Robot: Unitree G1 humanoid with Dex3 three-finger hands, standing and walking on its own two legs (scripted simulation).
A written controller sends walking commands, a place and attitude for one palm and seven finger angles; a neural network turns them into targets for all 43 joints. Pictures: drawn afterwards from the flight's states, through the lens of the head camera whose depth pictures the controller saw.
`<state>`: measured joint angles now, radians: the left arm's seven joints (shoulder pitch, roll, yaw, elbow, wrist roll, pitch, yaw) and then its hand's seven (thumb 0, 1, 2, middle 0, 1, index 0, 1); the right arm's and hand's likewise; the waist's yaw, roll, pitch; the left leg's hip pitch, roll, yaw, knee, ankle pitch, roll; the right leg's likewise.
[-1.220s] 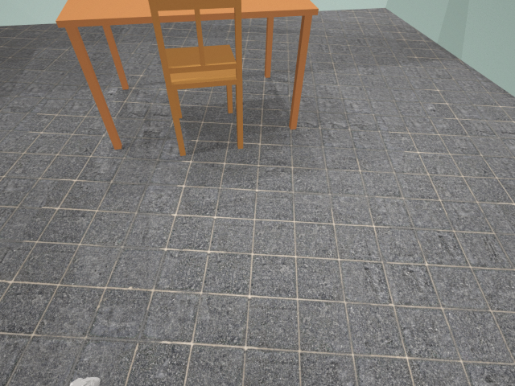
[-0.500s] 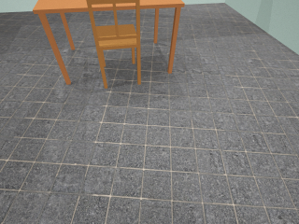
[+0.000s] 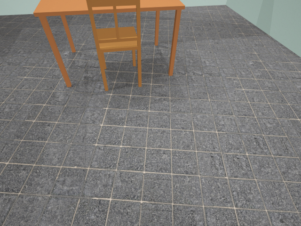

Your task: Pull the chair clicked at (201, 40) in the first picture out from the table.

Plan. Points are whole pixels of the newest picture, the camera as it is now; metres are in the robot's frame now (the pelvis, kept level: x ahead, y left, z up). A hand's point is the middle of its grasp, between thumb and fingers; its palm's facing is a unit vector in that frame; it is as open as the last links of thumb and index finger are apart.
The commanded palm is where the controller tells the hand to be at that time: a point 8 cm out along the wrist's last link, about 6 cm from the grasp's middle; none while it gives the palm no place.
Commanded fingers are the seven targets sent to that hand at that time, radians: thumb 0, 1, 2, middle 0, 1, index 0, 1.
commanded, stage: look at it before walking up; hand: left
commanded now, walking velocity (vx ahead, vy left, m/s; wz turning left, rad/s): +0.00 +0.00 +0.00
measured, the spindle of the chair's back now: (116, 23) +1.52 +0.36 -0.11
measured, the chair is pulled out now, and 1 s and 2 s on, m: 0.00 0.00 0.00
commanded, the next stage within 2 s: walk to a spot facing it in 0.22 s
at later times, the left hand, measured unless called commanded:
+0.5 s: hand out of the picture +0.05 +0.22 -0.17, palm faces -0.02 -0.96 -0.27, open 7.4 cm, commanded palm none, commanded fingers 0.00 0.90 0.90 -0.20 -0.30 -0.20 -0.30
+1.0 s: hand (112, 177) +0.32 +0.16 -0.19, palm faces -0.16 -0.97 -0.19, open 7.3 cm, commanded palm none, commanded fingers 0.00 0.90 0.90 -0.20 -0.30 -0.20 -0.30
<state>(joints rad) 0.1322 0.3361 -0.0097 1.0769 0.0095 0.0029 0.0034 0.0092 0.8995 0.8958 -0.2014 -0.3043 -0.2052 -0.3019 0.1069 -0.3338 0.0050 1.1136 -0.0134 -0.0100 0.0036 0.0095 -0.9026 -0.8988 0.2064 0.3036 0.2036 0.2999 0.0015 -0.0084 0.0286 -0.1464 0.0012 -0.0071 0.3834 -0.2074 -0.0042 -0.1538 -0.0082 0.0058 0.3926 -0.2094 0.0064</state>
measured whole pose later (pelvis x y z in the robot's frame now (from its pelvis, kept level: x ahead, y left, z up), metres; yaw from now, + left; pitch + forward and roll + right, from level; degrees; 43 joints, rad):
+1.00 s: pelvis +0.18 -0.01 -0.02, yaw -7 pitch +0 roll -2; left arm 0.10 0.21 0.06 0.99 0.02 -0.02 -0.02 0.02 0.92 0.90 -0.20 -0.30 -0.20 -0.30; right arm 0.57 -0.09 -0.01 1.25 -0.02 -0.06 -0.03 0.01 -0.90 -0.90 0.21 0.30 0.20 0.30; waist -0.05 0.01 0.11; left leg 0.15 0.07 0.13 0.38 -0.49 -0.02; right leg -0.48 -0.03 -0.15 0.63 -0.20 -0.07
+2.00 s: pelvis +0.63 -0.09 -0.02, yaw -11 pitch -1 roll +0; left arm 0.15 0.16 0.05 1.01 0.02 -0.06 0.00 0.01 0.91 0.90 -0.20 -0.30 -0.20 -0.30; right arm 0.39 -0.13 -0.05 1.17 -0.02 -0.02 0.00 0.01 -0.91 -0.90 0.20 0.30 0.20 0.30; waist -0.03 0.03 0.08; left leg -0.35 0.12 0.07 1.26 -0.38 0.01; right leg -0.36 -0.02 -0.17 0.62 -0.24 -0.07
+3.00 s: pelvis +0.87 -0.12 -0.01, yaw +9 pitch -1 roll +1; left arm 0.19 0.15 0.03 0.92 0.02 0.01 0.03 0.01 0.90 0.90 -0.20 -0.30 -0.20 -0.30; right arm 0.22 -0.23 -0.08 0.99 -0.02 0.06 0.01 0.01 -0.91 -0.90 0.20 0.30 0.20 0.30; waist -0.03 0.04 0.05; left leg -0.47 0.01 0.01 1.08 -0.42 -0.04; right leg -0.24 -0.08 -0.13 0.52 -0.26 -0.02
